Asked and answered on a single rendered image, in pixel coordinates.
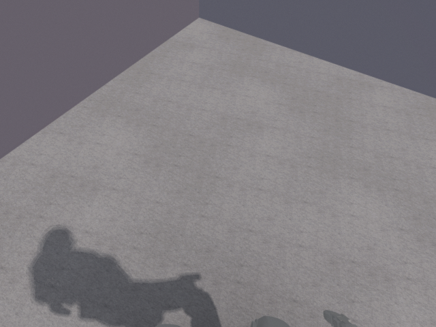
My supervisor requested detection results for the right robot hand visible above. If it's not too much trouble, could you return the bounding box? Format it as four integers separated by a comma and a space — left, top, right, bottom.
324, 310, 358, 327

